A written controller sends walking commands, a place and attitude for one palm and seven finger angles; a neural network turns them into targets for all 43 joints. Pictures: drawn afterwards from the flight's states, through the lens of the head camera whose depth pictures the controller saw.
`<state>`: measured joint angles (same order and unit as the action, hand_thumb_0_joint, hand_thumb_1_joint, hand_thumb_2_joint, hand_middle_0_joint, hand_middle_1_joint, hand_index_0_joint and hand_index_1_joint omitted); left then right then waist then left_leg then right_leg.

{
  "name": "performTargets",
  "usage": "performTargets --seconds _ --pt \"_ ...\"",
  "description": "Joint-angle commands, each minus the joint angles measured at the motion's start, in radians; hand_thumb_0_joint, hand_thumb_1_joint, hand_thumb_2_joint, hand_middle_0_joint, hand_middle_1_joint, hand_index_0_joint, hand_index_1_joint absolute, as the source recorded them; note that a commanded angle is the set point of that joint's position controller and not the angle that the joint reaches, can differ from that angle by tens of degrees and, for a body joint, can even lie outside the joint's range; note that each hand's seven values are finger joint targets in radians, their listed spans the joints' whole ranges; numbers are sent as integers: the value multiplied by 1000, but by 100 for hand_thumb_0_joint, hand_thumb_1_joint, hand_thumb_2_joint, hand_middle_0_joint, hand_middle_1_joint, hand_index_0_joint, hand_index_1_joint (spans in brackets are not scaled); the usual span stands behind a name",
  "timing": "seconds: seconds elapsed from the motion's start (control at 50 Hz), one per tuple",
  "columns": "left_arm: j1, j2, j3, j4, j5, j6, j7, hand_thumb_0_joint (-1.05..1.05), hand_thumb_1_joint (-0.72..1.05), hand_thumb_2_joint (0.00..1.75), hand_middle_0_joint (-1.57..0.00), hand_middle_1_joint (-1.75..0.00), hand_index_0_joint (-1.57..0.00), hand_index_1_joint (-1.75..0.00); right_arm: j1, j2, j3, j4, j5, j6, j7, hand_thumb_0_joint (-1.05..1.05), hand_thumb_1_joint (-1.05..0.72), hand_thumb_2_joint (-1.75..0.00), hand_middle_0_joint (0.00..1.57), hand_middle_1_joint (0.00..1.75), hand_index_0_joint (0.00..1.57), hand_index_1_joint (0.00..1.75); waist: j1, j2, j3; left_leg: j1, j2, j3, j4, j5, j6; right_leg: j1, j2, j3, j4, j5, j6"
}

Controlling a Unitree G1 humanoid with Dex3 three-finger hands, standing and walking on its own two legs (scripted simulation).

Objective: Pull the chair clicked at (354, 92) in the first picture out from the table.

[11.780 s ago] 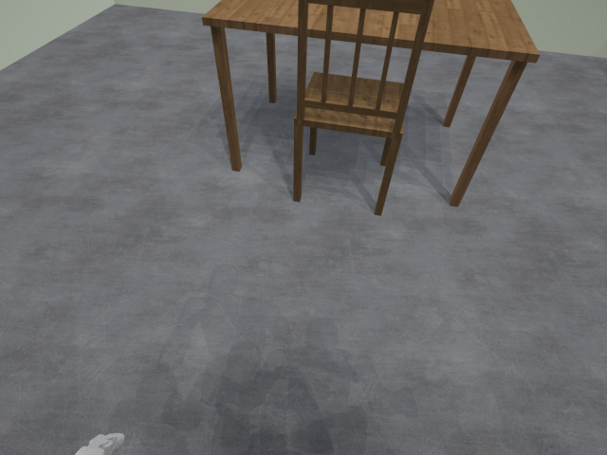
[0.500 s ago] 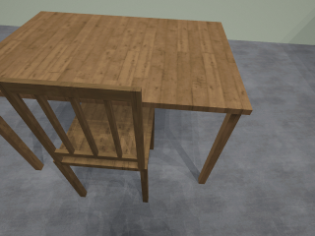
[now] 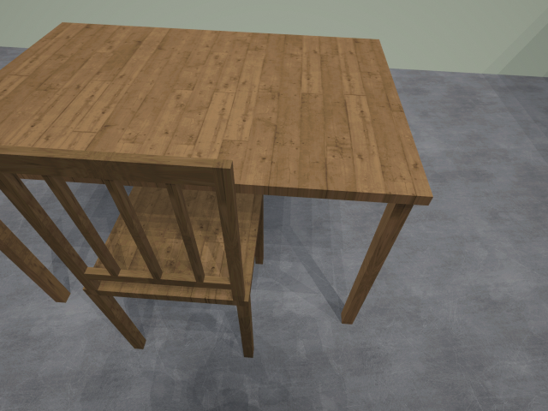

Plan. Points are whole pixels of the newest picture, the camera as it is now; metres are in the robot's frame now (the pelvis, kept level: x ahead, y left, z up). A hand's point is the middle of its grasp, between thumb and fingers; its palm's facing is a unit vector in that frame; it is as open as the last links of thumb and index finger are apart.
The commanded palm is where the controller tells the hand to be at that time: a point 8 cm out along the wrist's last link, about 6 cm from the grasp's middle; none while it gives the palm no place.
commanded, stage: look again from close up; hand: left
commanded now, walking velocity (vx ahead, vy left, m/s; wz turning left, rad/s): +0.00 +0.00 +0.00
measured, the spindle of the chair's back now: (138, 234) +0.44 +0.30 -0.07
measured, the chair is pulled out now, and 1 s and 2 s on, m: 0.00 0.00 0.00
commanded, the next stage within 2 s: raise the hand toward the chair's back in 0.36 s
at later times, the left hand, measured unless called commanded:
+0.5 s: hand out of the picture +0.02 +0.18 -0.17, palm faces +0.09 -0.98 -0.19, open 7.4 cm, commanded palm +0.10 +0.23 -0.07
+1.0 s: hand out of the picture +0.13 +0.19 -0.07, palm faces +0.14 -0.99 -0.06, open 10.3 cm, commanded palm +0.13 +0.23 -0.06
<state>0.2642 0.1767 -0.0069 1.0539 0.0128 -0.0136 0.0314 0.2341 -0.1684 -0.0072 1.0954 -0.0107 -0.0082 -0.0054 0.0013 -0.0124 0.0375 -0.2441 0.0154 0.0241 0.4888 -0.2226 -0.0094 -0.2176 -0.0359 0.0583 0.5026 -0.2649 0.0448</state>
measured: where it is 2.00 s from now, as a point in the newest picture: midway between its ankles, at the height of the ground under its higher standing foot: outside the picture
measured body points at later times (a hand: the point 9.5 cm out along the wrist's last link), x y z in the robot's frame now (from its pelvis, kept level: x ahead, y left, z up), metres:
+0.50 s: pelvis +0.00 +0.00 +0.00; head +0.02 +0.01 +0.45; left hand +0.02 +0.23 -0.15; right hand +0.03 -0.23 -0.15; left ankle +0.03 +0.13 -0.74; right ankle +0.01 -0.15 -0.74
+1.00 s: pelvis -0.02 -0.03 -0.11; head +0.04 +0.00 +0.34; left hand +0.12 +0.24 -0.07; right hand +0.24 -0.25 -0.14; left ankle +0.03 +0.12 -0.74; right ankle +0.01 -0.15 -0.74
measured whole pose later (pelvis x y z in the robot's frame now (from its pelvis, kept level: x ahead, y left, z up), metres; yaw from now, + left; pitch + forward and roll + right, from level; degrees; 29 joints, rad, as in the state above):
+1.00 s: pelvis -0.02 -0.03 -0.11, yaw +4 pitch +14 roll -2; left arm 0.55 0.22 0.20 -0.01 -0.28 -0.54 -0.33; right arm 0.13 -0.25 -0.07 0.52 0.00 -0.26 -0.03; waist 0.06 -0.02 -0.13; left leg -0.99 0.03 -0.12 1.28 -0.53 -0.06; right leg -0.90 0.00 -0.06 1.26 -0.60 -0.01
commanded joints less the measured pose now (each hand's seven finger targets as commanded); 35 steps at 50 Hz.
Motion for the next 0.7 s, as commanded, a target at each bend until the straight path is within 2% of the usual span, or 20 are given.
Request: performTargets --seconds 0.0,0.32,0.42,0.44,0.46,0.48,0.5,0.52,0.54,0.56,0.58,0.6,0.62,0.66,0.68 --pt "58 119 23 -28 3 -15 5 0 90 90 -20 -30 -20 -30 31 -111 -16 -37 3 -16 -10 0 -90 -90 20 30 20 30 0 -4 -2 32 69 -67 -95 76 24 -35 -48 45 -105 111 -55" --pt "68 113 23 -8 3 -14 3 0 90 90 -20 -30 -20 -30 40 -111 -13 -17 3 -16 -11 0 -90 -90 20 30 20 30 1 24 7 36 71 -71 -124 46 22 -24 -49 33 -128 80 -53" --pt "74 107 22 -1 3 -14 4 0 90 90 -20 -30 -20 -30 43 -107 -14 -12 4 -15 -12 0 -90 -90 20 30 20 30 1 11 20 33 69 -72 -127 37 22 -29 -49 33 -133 72 -52" --pt "139 124 22 33 13 -26 43 0 90 90 -20 -30 -20 -30 -28 -134 -19 -84 10 -25 -10 0 -90 -90 20 30 20 30 28 -9 10 5 88 -35 77 136 -3 -16 -99 67 -127 331 -48" --pt "-617 359 181 -1559 -200 -244 37 0 88 89 -20 -30 -20 -30 5 -268 -31 -424 56 -171 -55 0 -90 -90 20 30 20 30 -99 164 -499 270 -15 -21 -64 178 24 80 1 -91 -8 264 -63" --pt "-119 259 163 -1264 -121 -182 76 0 85 88 -20 -29 -20 -29 -84 -166 -8 -371 58 -269 -98 0 -90 -90 20 30 20 30 21 295 -435 295 17 15 -72 219 33 20 35 -122 50 112 -85" --pt "-71 182 107 -1146 -137 -126 127 0 83 87 -19 -29 -19 -29 -85 -186 -25 -314 65 -299 -102 0 -90 -90 20 30 20 30 -14 224 -341 144 16 3 -58 103 4 -18 35 -150 41 33 -73" --pt "197 -75 -47 -939 -140 -37 107 0 81 86 -19 -29 -19 -29 -54 -134 -15 -314 75 -297 -85 0 -90 -90 20 30 20 30 -34 129 -155 43 28 -19 -77 -26 10 -107 34 -171 34 -4 -63" --pt "-3 -25 -21 -1150 -196 -79 81 0 78 85 -19 -28 -19 -28 -69 -181 -15 -400 82 -307 -85 0 -90 -90 20 30 20 30 -56 82 -48 -46 12 -54 -66 -120 11 -136 23 -170 24 -46 -53" --pt "16 17 23 -1115 -183 -130 63 0 76 84 -19 -28 -19 -28 -83 -189 -34 -416 70 -323 -91 0 -90 -90 20 30 20 30 -70 16 -3 -87 0 -53 -22 -176 17 -210 30 -168 19 -123 -49" --pt "35 20 47 -1025 -172 -188 42 0 74 83 -18 -27 -18 -27 -82 -195 -41 -432 52 -330 -88 0 -90 -90 20 30 20 30 -73 -57 67 -170 -14 -59 30 -210 13 -299 39 -177 45 -185 -46" --pt "119 12 78 -891 -168 -235 10 0 71 82 -18 -27 -18 -27 -77 -196 -49 -454 45 -326 -75 0 -90 -90 20 30 20 30 -51 -105 100 -247 -25 -53 83 -222 6 -360 42 -184 75 -232 -49" --pt "179 -16 81 -828 -177 -299 -38 0 69 81 -18 -27 -18 -27 -74 -187 -54 -481 32 -325 -59 0 -90 -90 20 30 20 30 -24 -200 63 -316 -27 -47 139 -219 -2 -414 48 -193 133 -272 -50" --pt "342 3 138 -793 -209 -441 -162 0 64 79 -17 -26 -17 -26 -96 -181 -79 -540 15 -326 -27 0 -90 -90 20 30 20 30 43 -249 -53 -404 -30 -20 257 -185 -8 -465 47 -175 236 -278 -59" --pt "376 17 152 -799 -223 -504 -229 0 62 78 -17 -26 -17 -26 -114 -186 -87 -575 13 -321 -9 0 -90 -90 20 30 20 30 55 -216 -93 -430 -37 -7 307 -160 -10 -465 46 -161 277 -245 -65"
